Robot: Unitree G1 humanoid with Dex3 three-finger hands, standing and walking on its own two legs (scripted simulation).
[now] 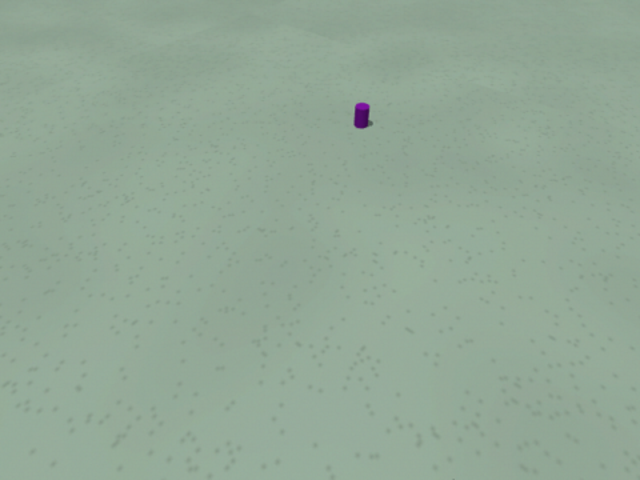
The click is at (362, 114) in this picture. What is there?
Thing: squat round
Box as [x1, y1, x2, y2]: [354, 103, 369, 128]
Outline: 365,103 358,103 355,105 354,125 360,128 365,127 367,125 369,106
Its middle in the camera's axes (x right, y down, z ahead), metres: +0.23 -0.75 +2.30
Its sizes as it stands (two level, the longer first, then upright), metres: 0.082 0.082 0.120
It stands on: the floor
